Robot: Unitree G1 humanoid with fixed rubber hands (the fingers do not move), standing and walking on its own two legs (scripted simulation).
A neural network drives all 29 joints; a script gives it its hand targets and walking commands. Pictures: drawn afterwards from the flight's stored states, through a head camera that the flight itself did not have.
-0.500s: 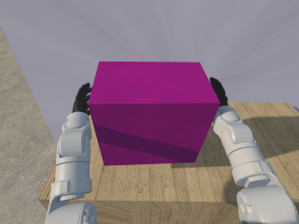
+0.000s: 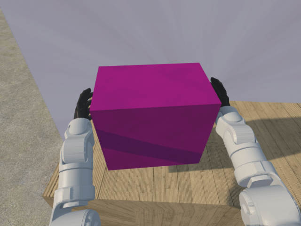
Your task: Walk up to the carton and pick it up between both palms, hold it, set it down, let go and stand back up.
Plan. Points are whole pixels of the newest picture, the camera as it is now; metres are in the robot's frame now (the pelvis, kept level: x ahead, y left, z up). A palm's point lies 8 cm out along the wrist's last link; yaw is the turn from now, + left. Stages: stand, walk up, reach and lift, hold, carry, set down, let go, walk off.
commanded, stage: set down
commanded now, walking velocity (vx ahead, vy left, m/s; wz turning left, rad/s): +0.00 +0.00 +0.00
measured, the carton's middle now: (152, 118) +0.38 +0.03 +0.13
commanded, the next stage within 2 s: none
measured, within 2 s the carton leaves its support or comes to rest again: rests again in 1.48 s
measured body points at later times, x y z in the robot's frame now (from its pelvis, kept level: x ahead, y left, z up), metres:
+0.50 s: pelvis -0.01 -0.01 +0.00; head -0.03 -0.01 +0.45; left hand +0.34 +0.21 +0.12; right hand +0.42 -0.15 +0.14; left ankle +0.01 +0.16 -0.75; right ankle -0.02 -0.10 -0.75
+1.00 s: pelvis +0.00 -0.02 +0.00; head +0.00 -0.02 +0.45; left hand +0.34 +0.21 +0.08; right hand +0.43 -0.15 +0.11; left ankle +0.01 +0.16 -0.75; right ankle -0.02 -0.10 -0.75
